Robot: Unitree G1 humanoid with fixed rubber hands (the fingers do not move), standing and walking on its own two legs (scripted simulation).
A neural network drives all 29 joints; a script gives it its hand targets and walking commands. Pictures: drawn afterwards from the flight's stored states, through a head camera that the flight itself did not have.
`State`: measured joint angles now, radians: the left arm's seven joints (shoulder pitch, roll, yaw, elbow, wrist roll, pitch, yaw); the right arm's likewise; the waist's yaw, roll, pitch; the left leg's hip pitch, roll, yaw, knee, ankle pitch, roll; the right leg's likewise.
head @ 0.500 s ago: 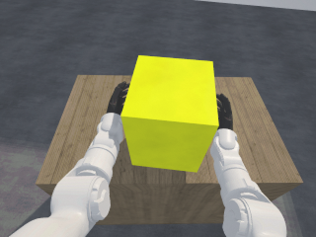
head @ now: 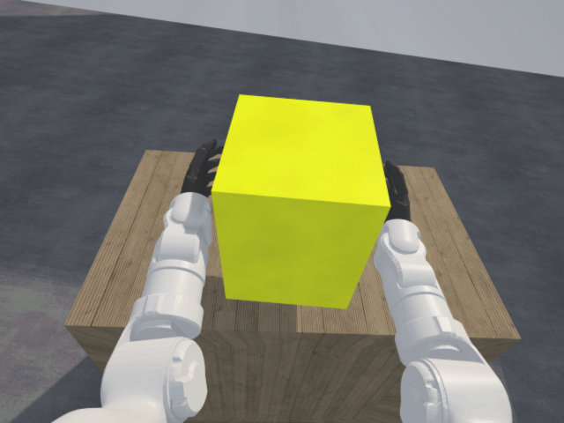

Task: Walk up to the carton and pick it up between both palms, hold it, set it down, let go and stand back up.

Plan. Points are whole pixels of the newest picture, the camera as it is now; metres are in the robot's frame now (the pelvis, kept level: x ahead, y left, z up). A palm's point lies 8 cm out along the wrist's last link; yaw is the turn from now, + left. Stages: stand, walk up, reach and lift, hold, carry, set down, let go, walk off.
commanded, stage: reach and lift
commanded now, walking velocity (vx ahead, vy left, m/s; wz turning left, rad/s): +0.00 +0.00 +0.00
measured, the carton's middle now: (295, 206) +0.42 -0.03 +0.10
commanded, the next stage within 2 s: hold in 1.48 s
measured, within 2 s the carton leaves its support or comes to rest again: neither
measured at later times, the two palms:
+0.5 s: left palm (176, 196) +0.37 +0.14 +0.16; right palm (389, 213) +0.36 -0.15 +0.15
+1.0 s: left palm (164, 193) +0.36 +0.15 +0.17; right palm (384, 206) +0.36 -0.14 +0.16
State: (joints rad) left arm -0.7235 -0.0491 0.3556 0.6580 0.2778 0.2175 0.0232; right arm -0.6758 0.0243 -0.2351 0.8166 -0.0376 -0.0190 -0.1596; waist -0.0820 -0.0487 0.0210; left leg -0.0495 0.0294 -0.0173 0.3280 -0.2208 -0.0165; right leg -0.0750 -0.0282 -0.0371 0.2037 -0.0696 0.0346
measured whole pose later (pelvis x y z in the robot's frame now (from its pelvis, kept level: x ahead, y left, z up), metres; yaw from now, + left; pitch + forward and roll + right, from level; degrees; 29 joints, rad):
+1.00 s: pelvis -0.01 -0.01 +0.00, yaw +3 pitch -10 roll -1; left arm -0.63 -0.09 0.35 0.17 0.38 0.59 -0.06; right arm -0.64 0.03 -0.09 0.57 0.08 0.17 -0.19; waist -0.10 -0.07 0.12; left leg 0.06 0.03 -0.06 0.34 -0.22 -0.02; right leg 0.05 -0.03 -0.08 0.22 -0.09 0.03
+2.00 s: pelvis -0.02 -0.01 +0.00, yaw +3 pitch -11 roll -1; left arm -0.66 -0.07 0.36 0.10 0.38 0.71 -0.08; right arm -0.70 0.01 -0.06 0.53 0.13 0.25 -0.21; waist -0.09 -0.07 0.11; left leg 0.06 0.03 -0.07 0.34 -0.21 -0.03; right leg 0.05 -0.03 -0.09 0.23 -0.08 0.02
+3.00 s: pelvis -0.02 -0.01 +0.00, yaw +3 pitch -12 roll -1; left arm -0.65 -0.07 0.37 0.05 0.40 0.75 -0.10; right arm -0.70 0.01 -0.04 0.49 0.13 0.29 -0.21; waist -0.09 -0.07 0.11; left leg 0.07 0.03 -0.07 0.34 -0.21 -0.03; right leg 0.06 -0.03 -0.09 0.24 -0.09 0.02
